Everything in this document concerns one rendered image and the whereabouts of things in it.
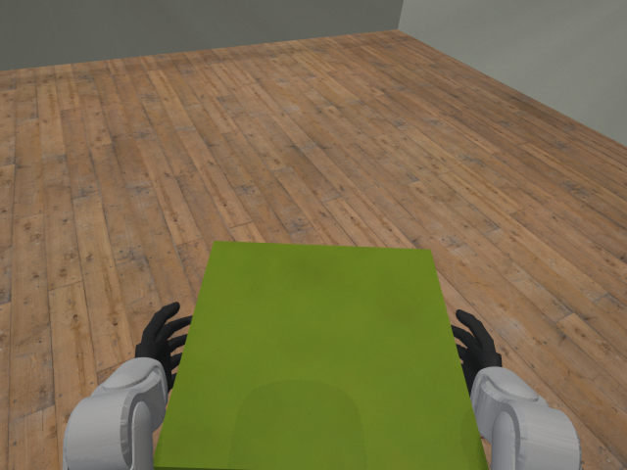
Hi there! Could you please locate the right robot hand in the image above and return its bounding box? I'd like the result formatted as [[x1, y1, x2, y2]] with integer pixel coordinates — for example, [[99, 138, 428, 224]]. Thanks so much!
[[451, 309, 503, 396]]

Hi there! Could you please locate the left robot hand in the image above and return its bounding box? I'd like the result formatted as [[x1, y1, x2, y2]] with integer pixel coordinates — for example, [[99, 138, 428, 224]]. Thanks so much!
[[135, 302, 193, 393]]

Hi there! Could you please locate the carton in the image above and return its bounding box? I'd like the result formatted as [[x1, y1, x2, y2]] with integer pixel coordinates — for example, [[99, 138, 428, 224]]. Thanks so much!
[[153, 241, 489, 470]]

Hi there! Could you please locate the left robot forearm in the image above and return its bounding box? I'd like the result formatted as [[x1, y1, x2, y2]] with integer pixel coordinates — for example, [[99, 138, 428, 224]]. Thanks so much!
[[63, 357, 169, 470]]

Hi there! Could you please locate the right robot forearm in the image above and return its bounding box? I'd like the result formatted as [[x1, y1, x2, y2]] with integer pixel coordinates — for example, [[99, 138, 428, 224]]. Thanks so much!
[[470, 366, 582, 470]]

